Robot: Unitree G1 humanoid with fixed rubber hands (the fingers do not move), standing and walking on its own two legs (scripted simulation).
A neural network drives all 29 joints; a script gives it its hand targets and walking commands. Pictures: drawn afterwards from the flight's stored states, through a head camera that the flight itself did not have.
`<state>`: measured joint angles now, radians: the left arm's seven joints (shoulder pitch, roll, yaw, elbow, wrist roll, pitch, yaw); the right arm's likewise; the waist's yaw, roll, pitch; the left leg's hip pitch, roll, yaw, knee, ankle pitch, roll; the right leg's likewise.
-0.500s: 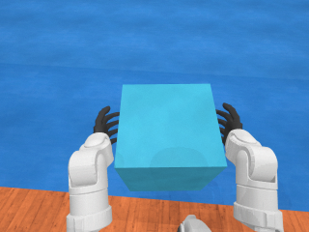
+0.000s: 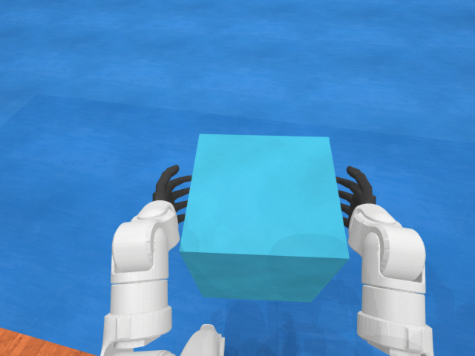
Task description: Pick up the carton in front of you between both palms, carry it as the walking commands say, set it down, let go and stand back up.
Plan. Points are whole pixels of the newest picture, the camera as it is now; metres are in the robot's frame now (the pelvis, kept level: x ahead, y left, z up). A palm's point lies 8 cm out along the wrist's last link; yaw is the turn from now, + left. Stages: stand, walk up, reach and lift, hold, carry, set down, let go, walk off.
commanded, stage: carry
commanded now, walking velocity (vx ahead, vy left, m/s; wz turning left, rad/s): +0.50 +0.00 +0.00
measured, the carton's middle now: (259, 225) +0.36 +0.02 +0.01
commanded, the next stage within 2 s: none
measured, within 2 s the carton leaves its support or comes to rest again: neither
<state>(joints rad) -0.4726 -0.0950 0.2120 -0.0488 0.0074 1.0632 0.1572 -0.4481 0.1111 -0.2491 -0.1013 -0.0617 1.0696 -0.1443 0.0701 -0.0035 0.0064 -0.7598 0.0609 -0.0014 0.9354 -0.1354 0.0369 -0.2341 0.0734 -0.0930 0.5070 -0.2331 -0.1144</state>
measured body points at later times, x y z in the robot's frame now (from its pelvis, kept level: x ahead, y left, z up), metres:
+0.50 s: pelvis +0.32 +0.03 -0.02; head +0.37 +0.04 +0.43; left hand +0.68 +0.16 +0.06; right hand +0.66 -0.14 +0.07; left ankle +0.28 +0.08 -0.76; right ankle +0.42 -0.13 -0.68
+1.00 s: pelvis +0.64 -0.01 +0.00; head +0.66 -0.03 +0.45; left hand +0.92 +0.15 +0.08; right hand +0.93 -0.16 +0.07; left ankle +0.73 +0.15 -0.70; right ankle +0.60 -0.08 -0.76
